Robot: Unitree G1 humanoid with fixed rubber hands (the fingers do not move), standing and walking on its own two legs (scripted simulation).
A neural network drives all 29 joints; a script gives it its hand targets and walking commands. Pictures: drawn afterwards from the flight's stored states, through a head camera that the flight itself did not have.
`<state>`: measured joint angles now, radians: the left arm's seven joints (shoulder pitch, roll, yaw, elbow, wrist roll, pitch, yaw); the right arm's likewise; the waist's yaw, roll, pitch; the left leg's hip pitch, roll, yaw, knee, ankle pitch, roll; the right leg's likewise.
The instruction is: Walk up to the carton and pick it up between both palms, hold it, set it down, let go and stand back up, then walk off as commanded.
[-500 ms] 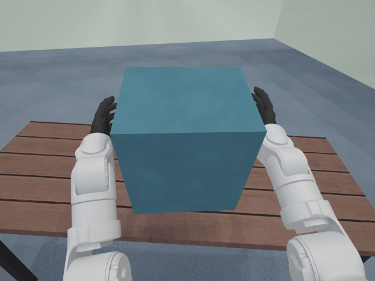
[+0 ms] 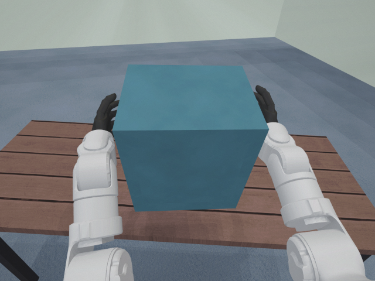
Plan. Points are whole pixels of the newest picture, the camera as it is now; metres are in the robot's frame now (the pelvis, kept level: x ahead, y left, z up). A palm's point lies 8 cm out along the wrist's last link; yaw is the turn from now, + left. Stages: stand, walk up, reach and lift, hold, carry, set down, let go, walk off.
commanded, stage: hold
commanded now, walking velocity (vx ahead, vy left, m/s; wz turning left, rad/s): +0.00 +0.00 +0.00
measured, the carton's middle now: (186, 142) +0.38 +0.00 +0.16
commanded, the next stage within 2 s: none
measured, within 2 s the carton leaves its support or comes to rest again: neither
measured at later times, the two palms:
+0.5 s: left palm (101, 133) +0.36 +0.16 +0.20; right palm (264, 124) +0.36 -0.16 +0.21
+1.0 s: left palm (103, 134) +0.36 +0.16 +0.19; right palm (264, 123) +0.36 -0.16 +0.21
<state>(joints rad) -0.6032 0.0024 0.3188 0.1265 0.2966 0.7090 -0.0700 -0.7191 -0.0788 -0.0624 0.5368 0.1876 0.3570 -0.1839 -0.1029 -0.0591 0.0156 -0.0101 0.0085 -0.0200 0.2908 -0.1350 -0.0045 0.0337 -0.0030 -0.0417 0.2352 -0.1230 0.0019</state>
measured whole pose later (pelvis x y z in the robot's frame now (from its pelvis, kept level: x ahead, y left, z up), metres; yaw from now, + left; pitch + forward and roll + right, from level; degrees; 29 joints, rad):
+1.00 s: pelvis +0.00 +0.00 +0.00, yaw +0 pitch -9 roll -1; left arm -0.60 0.01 0.32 0.13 0.30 0.71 -0.08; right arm -0.72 -0.07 -0.06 0.54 0.18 0.36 -0.19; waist -0.11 -0.06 0.02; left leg 0.00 0.01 -0.02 0.29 -0.13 0.00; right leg 0.04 0.00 -0.05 0.23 -0.13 0.00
